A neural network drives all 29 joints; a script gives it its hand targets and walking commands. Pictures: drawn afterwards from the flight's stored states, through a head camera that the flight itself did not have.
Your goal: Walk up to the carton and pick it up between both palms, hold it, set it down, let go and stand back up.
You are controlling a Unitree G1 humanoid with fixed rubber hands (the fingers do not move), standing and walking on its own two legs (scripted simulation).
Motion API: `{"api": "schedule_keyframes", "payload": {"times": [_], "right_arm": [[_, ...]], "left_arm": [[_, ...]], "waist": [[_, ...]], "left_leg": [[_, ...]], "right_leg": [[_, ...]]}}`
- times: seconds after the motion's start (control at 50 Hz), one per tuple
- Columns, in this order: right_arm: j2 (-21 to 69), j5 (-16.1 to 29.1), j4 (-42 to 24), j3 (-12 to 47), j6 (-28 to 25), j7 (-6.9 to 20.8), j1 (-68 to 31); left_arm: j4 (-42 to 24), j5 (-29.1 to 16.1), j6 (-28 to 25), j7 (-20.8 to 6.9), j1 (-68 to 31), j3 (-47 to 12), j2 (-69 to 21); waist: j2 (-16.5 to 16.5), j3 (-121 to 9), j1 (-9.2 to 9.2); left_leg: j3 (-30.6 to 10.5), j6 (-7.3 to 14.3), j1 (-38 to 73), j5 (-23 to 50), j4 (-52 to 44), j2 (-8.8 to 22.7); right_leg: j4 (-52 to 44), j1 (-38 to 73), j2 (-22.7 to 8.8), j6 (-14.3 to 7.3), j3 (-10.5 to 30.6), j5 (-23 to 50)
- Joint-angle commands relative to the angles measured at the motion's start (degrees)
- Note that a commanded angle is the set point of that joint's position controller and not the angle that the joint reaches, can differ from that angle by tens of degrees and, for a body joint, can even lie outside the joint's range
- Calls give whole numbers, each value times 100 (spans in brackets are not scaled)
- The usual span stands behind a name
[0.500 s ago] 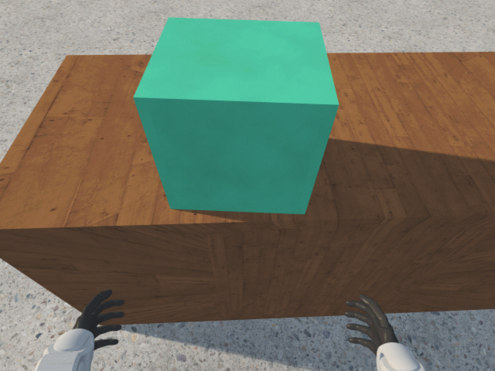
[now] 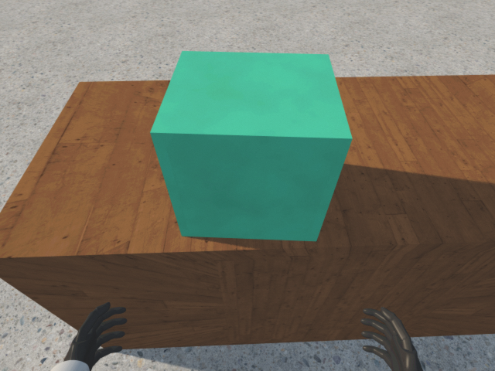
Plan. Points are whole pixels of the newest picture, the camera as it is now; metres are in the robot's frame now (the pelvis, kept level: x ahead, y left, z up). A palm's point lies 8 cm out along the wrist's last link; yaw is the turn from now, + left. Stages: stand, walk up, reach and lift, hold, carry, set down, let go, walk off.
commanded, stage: reach and lift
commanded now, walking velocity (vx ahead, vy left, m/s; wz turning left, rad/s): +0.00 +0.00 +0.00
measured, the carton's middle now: (251, 149) +0.49 +0.01 +0.08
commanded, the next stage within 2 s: none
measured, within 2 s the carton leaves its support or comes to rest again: neither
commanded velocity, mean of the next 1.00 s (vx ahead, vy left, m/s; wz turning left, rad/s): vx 0.00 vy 0.00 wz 0.00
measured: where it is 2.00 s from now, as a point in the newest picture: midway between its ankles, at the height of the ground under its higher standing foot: outside the picture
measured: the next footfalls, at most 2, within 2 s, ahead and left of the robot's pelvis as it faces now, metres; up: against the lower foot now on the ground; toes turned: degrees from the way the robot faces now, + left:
none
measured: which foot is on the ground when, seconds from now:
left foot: down 0.00-1.00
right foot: down 0.00-1.00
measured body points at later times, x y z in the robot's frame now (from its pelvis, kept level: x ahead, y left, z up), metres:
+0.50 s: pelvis -0.01 +0.00 +0.00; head -0.02 +0.00 +0.45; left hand +0.20 +0.26 +0.02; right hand +0.19 -0.22 +0.02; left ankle -0.01 +0.13 -0.75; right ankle -0.02 -0.12 -0.75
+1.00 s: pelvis +0.00 +0.00 +0.00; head +0.00 +0.00 +0.45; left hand +0.27 +0.26 +0.08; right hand +0.27 -0.22 +0.06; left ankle -0.01 +0.13 -0.75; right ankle -0.02 -0.12 -0.75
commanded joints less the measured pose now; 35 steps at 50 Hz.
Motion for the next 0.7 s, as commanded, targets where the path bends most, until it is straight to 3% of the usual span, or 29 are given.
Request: {"api": "schedule_keyframes", "payload": {"times": [0.0, 0.04, 0.1, 0.22, 0.36, 0.42, 0.46, 0.54, 0.56, 0.62, 0.68], "right_arm": [[-530, 7, -805, -281, -56, 23, -26], [-544, 45, -1292, -327, -10, 30, 13], [-482, 261, -1343, -233, 72, 76, 246], [-589, 288, -1573, -426, 94, 12, 93], [-529, 407, -2131, -485, 237, -31, -437], [-507, 388, -1933, -426, 359, -32, -514], [-511, 373, -1968, -511, 392, -29, -580], [-597, 491, -2162, -420, 276, -105, -799], [-667, 467, -2364, -485, 178, -116, -1052], [-650, 518, -1850, -509, 152, -134, -1247], [-658, 613, -1822, -518, 88, -180, -1276]], "left_arm": [[-606, -148, -152, 54, 31, 144, 603], [-785, -292, -165, 52, 68, 155, 652], [-1109, -354, -257, 79, 14, 183, 795], [-1113, -515, -431, 55, -172, 243, 861], [-1571, -763, -485, 119, -733, 130, 988], [-1107, -875, -461, 73, -823, 228, 1024], [-1046, -776, -437, 61, -815, 321, 1071], [-1330, -864, -581, 36, -1018, 346, 1052], [-1471, -953, -681, 39, -1342, 411, 1130], [-1246, -1063, -794, 49, -1581, 269, 1113], [-1433, -902, -846, 43, -1592, 332, 1119]], "waist": [[198, -149, 101], [66, -150, 123], [168, -305, 129], [71, -125, 119], [371, -372, 163], [-10, -159, 189], [65, -133, 240], [-67, -324, 225], [-136, -561, 234], [54, -434, 151], [250, -771, 73]], "left_leg": [[56, -193, 522, 1955, -98, -189], [119, -170, 542, 1817, -101, -244], [76, -121, 629, 1702, -165, -264], [66, -65, 452, 1436, -203, -231], [-2, 37, 251, 746, -341, -166], [1, 136, 104, 425, -388, -203], [7, 180, -4, 273, -402, -208], [-69, 95, 218, 1078, -216, -162], [-31, 87, 263, 993, -178, -238], [-87, 68, 245, 759, -195, -180], [-99, 31, 512, 1207, -101, -200]], "right_leg": [[-323, -372, 184, -104, -40, 617], [-387, -458, 169, -102, 13, 581], [-368, -371, 147, -90, 96, 581], [-415, -479, 103, -117, 176, 363], [-312, -516, 24, -201, 279, -146], [-335, -496, -15, -146, 260, -354], [-368, -580, -65, -146, 333, -473], [-293, -457, 26, -159, 329, 87], [-270, -403, 36, -147, 298, 84], [-256, -568, -3, -177, 361, -241], [-220, -471, 2, -191, 336, 173]]}}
